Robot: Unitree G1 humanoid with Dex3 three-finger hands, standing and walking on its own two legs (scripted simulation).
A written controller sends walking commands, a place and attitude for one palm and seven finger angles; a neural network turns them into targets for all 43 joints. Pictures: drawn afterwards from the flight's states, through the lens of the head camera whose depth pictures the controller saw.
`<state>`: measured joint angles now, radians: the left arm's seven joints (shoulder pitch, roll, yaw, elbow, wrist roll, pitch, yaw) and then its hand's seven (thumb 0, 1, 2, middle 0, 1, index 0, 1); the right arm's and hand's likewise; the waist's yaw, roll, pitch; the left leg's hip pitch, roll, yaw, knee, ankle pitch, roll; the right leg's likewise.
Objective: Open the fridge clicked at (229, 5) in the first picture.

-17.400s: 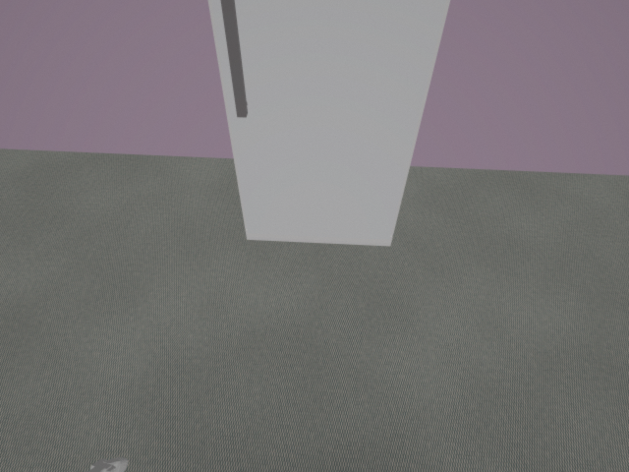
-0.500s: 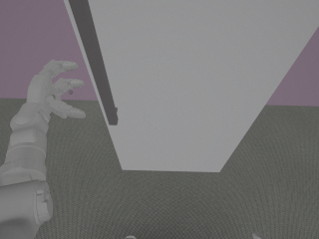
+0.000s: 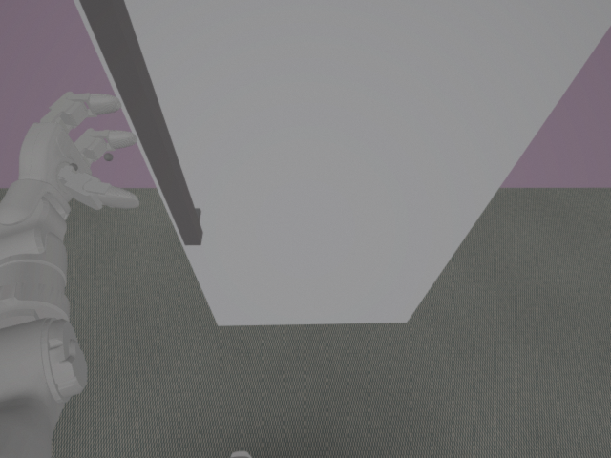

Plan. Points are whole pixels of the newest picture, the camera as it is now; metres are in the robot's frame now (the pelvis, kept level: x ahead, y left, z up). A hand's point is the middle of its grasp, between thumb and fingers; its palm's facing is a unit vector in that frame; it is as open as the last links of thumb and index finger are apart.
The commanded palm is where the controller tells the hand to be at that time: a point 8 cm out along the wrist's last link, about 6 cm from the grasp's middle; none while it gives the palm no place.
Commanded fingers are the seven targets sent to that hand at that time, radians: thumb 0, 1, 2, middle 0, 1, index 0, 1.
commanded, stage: move the hooked fingers beside the handle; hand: left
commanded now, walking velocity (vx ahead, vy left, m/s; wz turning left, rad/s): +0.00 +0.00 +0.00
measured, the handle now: (155, 114) +0.51 +0.18 +0.17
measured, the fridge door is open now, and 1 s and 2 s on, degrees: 0 0 0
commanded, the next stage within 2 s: feel for the door with the fingertips in 0.84 s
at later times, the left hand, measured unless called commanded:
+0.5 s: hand (106, 173) +0.44 +0.24 +0.13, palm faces +0.00 -1.00 +0.01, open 14.0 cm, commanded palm +0.42 +0.29 +0.13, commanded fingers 0.00 -0.50 0.30 -0.30 -1.20 -0.30 -1.20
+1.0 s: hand (101, 170) +0.44 +0.24 +0.13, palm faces +0.01 -1.00 +0.01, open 14.0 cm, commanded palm +0.42 +0.29 +0.13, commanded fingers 0.00 -0.50 0.30 -0.30 -1.20 -0.30 -1.20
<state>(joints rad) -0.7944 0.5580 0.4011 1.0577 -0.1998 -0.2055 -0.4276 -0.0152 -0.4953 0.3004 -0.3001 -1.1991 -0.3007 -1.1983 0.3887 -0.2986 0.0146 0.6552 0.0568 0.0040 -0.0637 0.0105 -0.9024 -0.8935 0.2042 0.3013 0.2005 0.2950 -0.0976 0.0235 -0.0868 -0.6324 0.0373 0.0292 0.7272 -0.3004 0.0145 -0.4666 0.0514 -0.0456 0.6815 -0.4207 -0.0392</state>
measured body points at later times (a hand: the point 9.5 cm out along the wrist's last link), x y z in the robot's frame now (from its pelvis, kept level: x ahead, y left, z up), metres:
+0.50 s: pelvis -0.02 +0.01 +0.00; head +0.04 +0.02 +0.44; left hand +0.43 +0.29 +0.13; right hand +0.06 -0.26 -0.11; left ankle +0.03 +0.11 -0.71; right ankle -0.06 -0.10 -0.71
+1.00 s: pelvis -0.01 +0.01 +0.00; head +0.04 +0.02 +0.44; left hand +0.44 +0.30 +0.13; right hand +0.02 -0.26 -0.11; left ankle +0.03 +0.11 -0.71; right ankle -0.06 -0.10 -0.71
